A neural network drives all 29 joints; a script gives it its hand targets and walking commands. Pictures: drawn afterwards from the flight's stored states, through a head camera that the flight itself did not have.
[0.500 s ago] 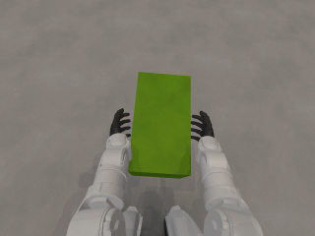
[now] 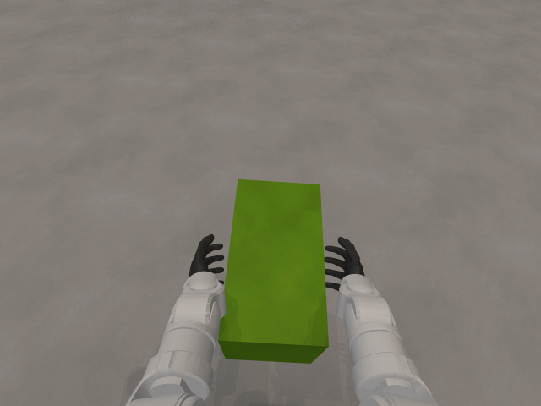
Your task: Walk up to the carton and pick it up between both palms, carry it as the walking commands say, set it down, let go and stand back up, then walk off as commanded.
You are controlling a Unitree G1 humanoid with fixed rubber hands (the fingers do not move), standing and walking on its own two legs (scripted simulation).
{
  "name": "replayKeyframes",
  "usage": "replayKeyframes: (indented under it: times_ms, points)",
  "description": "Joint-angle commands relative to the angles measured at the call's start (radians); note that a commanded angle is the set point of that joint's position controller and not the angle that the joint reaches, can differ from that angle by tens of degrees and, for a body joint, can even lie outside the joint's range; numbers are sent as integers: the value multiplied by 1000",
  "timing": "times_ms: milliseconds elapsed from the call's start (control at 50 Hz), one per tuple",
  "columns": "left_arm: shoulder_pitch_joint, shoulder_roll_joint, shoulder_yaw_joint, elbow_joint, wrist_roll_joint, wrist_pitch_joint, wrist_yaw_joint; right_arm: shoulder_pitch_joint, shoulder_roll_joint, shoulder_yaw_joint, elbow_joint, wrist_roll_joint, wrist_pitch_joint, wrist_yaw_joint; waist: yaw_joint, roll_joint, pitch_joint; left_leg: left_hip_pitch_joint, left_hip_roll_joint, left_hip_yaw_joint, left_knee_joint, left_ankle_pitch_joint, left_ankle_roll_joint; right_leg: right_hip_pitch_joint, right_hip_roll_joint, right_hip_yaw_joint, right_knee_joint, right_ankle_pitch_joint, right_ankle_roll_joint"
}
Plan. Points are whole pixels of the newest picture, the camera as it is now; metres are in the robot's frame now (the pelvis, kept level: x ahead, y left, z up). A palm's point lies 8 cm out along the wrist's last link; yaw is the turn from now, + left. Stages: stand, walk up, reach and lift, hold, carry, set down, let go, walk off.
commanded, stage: reach and lift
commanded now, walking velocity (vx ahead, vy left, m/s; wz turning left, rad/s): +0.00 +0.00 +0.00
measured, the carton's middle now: (273, 270) +0.38 -0.02 -0.08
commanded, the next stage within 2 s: hold in 1.46 s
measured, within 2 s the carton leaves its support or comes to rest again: neither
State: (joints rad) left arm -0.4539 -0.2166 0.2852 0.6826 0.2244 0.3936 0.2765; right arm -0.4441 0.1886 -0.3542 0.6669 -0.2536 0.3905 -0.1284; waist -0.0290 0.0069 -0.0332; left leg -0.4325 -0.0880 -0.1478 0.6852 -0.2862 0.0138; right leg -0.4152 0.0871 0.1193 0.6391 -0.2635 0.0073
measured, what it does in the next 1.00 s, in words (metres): stands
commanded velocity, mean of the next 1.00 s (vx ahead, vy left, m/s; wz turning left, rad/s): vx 0.00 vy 0.00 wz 0.00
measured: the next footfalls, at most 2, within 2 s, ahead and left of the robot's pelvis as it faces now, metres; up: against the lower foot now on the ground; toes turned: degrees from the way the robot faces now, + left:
none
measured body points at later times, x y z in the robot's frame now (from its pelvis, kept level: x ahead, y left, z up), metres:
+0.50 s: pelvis -0.02 -0.01 +0.00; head -0.07 -0.01 +0.45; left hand +0.32 +0.09 +0.05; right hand +0.31 -0.16 +0.05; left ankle +0.04 +0.11 -0.72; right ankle +0.04 -0.12 -0.72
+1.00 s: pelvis -0.01 +0.00 +0.01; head -0.07 +0.00 +0.45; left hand +0.33 +0.10 +0.06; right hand +0.32 -0.14 +0.06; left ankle +0.04 +0.11 -0.72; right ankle +0.04 -0.12 -0.72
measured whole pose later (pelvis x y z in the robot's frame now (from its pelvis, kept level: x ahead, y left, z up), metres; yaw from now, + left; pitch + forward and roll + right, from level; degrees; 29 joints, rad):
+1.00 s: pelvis -0.01 +0.00 +0.01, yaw +0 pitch -7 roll +0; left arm -0.60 -0.21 0.35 0.74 0.31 0.63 0.27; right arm -0.60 0.18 -0.37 0.73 -0.32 0.63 -0.21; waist -0.03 0.00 -0.02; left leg -0.20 -0.08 -0.10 0.58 -0.24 0.01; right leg -0.21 0.05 0.10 0.59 -0.25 0.00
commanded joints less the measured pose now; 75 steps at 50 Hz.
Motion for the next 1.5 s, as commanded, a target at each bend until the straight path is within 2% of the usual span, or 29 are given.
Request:
replayKeyframes:
  times_ms: [0, 60, 140, 160, 320, 380, 400, 420, 480, 520, 540, 580, 620, 660, 720, 740, 780, 840, 860, 880, 940, 1060, 1120, 1240, 1320, 1360, 1400, 1440, 1480]
  points:
    - [-797, -1123, -538, -100, -178, -29, -400, -696, 1048, 517, -39, 183, -13, 324, -21, 20, -572, 275, 23, 11, -114, 149, -18, 158, 15, -46, -64, 131, -7]
    - [-798, -1122, -438, -37, -148, -7, -405, -753, 1086, 511, 3, 179, 17, 322, 30, -7, -484, 170, 25, 34, -130, 73, -3, 214, -12, -33, -82, 77, -3]
    - [-846, -1161, -430, 4, -160, 25, -420, -850, 1090, 485, -23, 173, 28, 322, -13, -24, -551, 252, 35, 9, -129, 128, 0, 198, -11, -55, -56, 116, 1]
    - [-857, -1163, -428, -32, -170, 20, -420, -857, 1130, 510, -31, 196, 32, 322, 29, -30, -570, 242, 32, 22, -135, 127, -1, 259, -17, -54, -53, 126, 5]
    - [-930, -1148, -415, -36, -201, 121, -432, -848, 1100, 433, -3, 188, 126, 321, -38, 3, -411, 231, 48, 31, -151, 62, -4, 228, -28, -66, -69, 71, 2]
    - [-914, -1153, -375, 9, -195, 138, -443, -875, 1145, 470, -25, 223, 148, 314, -5, -11, -392, 208, 40, 55, -170, 17, 2, 290, -51, -47, -101, 41, 11]
    - [-1000, -1106, -353, -19, -201, 133, -443, -913, 1162, 463, 9, 209, 156, 310, -12, -97, -410, 244, 49, 47, -165, 8, 14, 267, -49, -45, -107, -5, 13]
    - [-1046, -1090, -345, -55, -199, 134, -442, -898, 1174, 455, 22, 224, 162, 308, 11, -33, -447, 241, 36, 73, -162, 32, 4, 310, -55, -41, -107, 42, 19]
    - [-963, -1101, -380, -46, -204, 144, -456, -924, 1192, 508, -83, 273, 164, 304, 21, -29, -507, 266, 33, 69, -150, 134, 2, 374, -71, -32, -105, 174, 33]
    - [-964, -1055, -202, 76, -129, 156, -457, -930, 1143, 350, 89, 171, 190, 307, 34, -74, -274, 190, 33, 81, -195, -69, 19, 224, -66, -41, -141, -87, 17]
    - [-988, -1069, -257, 12, -156, 142, -459, -945, 1200, 428, 38, 231, 172, 301, 70, -40, -427, 258, 25, 93, -182, 26, 13, 351, -81, 2, -151, -23, 23]
    - [-1133, -1105, -369, -107, -238, 134, -472, -960, 1220, 466, -27, 256, 174, 298, 16, -44, -541, 302, 26, 82, -181, 84, 3, 383, -61, -32, -139, 66, 26]
    - [-1082, -1020, -187, 68, -137, 152, -468, -961, 1145, 304, 140, 179, 186, 298, 34, -33, -332, 225, 42, 90, -183, -68, 7, 266, -97, 7, -175, -145, 16]
    - [-1042, -1087, -243, 37, -157, 150, -476, -949, 1164, 311, 86, 179, 161, 292, -9, -28, -382, 313, 26, 100, -181, -15, -1, 265, -65, -20, -181, -123, 4]
    - [-1099, -1032, -179, 79, -149, 141, -475, -1058, 1146, 336, 84, 194, 164, 284, 37, -81, -394, 274, 32, 101, -190, -8, 6, 299, -86, -9, -179, -114, 21]
    - [-1114, -1032, -166, 86, -130, 143, -479, -1027, 1118, 273, 108, 153, 162, 286, -16, -68, -358, 275, 31, 104, -194, -53, 2, 241, -73, -24, -189, -160, 15]
    - [-1105, -1019, -203, 55, -143, 135, -480, -1049, 1148, 324, 49, 186, 148, 281, 10, -42, -429, 296, 25, 107, -194, 12, -1, 319, -87, -19, -177, -82, 22]
    - [-1109, -1060, -204, 73, -150, 147, -463, -989, 1060, 248, 134, 154, 161, 296, -19, 5, -386, 286, 45, 81, -218, -25, -12, 252, -55, -61, -147, -68, -1]
    - [-996, -1064, -207, 102, -124, 152, -460, -961, 1087, 284, 101, 172, 158, 301, 28, -1, -410, 302, 47, 81, -224, 58, -8, 294, -60, -50, -145, 19, 1]
    - [-978, -1076, -246, 47, -149, 149, -463, -913, 1099, 327, 49, 181, 154, 300, -8, -24, -476, 315, 39, 81, -218, 94, -11, 363, -47, -60, -145, 69, 5]
    - [-939, -1112, -354, -64, -186, 145, -457, -870, 1146, 413, -37, 225, 157, 308, 5, -4, -551, 372, 38, 71, -207, 273, -20, 387, -34, -61, -129, 240, 8]
    - [-813, -1126, -355, -40, -195, 177, -449, -831, 1108, 471, -87, 245, 190, 324, 39, -21, -436, 318, 36, 56, -235, 273, -12, 358, -38, -57, -142, 232, 16]
    - [-847, -1152, -468, -195, -252, 171, -441, -788, 1139, 534, -166, 286, 190, 328, 15, -12, -529, 365, 40, 49, -225, 364, -21, 397, -21, -61, -134, 305, 19]
    - [-775, -1169, -464, -129, -239, 194, -452, -773, 1121, 550, -160, 277, 212, 347, 37, 8, -475, 292, 44, 45, -241, 220, -18, 374, -28, -53, -148, 167, 18]
    - [-784, -1184, -476, -157, -245, 195, -462, -776, 1168, 553, -176, 278, 207, 337, 1, -15, -467, 320, 55, 31, -232, 209, -11, 345, -23, -47, -146, 172, 8]
    - [-760, -1127, -420, -108, -224, 204, -461, -740, 1158, 519, -103, 267, 221, 336, 40, -23, -409, 295, 48, 43, -237, 186, -3, 350, -48, -41, -163, 161, 20]
    - [-843, -1138, -433, -139, -228, 209, -464, -715, 1153, 481, -55, 250, 237, 340, 1, 24, -393, 281, 48, 52, -252, 127, -16, 333, -31, -49, -162, 102, 11]
    - [-850, -1139, -405, -110, -226, 207, -469, -782, 1141, 470, -66, 243, 229, 343, 38, -5, -352, 224, 54, 50, -266, 66, -4, 335, -32, -53, -159, 58, 12]
    - [-906, -1162, -423, -113, -234, 202, -474, -831, 1168, 462, -74, 239, 217, 336, -10, -21, -373, 247, 55, 48, -256, -5, -3, 300, -24, -62, -165, -35, 12]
